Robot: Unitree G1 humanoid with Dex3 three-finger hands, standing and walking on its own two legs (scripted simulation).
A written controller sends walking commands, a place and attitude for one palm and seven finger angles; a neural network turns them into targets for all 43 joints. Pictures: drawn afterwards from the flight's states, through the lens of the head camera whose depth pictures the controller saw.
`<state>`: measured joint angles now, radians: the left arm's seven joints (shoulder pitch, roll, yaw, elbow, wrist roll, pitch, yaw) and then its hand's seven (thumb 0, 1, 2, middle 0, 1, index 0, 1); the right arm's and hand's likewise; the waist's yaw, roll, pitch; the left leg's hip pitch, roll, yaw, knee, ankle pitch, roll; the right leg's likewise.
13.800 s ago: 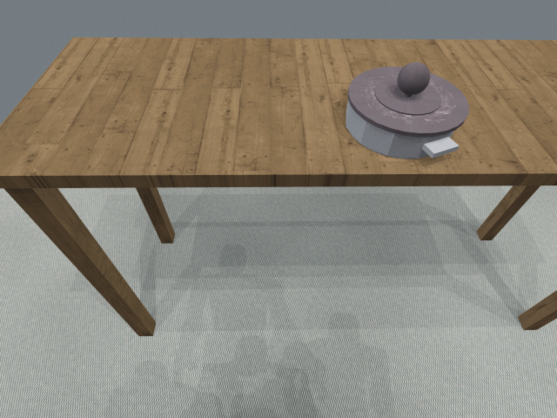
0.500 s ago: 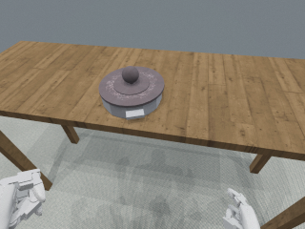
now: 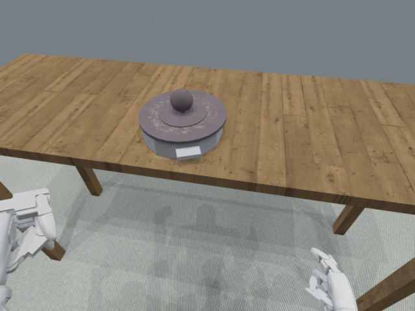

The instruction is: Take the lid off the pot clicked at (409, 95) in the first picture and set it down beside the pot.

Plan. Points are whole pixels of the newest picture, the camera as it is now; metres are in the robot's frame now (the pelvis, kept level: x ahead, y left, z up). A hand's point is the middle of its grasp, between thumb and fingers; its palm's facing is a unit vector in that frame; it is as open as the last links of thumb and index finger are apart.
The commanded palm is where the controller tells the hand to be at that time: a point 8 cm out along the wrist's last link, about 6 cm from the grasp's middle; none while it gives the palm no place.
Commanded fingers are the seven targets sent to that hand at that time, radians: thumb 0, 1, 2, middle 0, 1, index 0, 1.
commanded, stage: raise the hand higher, near the body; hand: left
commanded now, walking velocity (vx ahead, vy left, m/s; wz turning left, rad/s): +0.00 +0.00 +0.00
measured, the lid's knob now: (181, 100) +0.51 +0.13 +0.16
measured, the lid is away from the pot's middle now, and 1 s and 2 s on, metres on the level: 0.00 0.00 0.00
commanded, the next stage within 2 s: reach forward and open the fingers in 0.20 s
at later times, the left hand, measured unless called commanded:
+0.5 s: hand (23, 218) +0.16 +0.26 +0.20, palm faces +0.37 -0.29 -0.88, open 2.9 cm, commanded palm +0.13 +0.28 +0.25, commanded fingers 0.00 0.61 1.13 -1.24 -1.11 -1.24 -1.11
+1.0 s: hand (18, 204) +0.18 +0.28 +0.20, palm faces -0.10 -0.01 -0.99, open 6.3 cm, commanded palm +0.16 +0.27 +0.28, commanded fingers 0.00 -0.32 1.66 -0.93 -0.22 -0.93 -0.22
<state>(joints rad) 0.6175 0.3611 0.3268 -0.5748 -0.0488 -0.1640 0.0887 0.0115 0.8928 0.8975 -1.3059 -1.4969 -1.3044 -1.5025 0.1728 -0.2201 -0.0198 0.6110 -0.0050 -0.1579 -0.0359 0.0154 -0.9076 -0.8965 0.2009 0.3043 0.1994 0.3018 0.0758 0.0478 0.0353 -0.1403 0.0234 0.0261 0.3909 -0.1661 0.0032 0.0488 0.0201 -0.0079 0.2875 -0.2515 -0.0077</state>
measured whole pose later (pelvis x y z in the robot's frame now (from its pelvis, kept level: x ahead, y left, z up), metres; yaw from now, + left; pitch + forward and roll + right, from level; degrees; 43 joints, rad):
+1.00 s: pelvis -0.07 +0.01 -0.01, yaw +3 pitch -5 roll -2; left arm -0.17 0.79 0.07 -0.23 0.65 0.08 -0.52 0.00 0.01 1.45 -1.07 -0.56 -1.07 -0.56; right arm 0.07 -0.30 0.05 0.58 0.05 0.02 -0.01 0.01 -0.91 -0.90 0.20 0.30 0.20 0.30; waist 0.11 0.14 0.02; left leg -0.26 0.00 -0.02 0.39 -0.05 0.03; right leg -0.10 0.01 -0.06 0.39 -0.20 0.01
